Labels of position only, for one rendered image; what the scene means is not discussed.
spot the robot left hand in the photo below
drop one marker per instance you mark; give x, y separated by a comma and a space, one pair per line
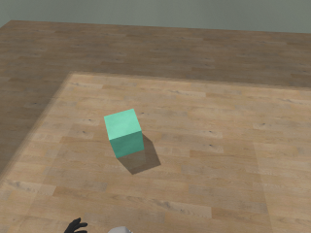
74, 225

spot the carton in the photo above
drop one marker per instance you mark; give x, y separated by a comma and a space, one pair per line
124, 133

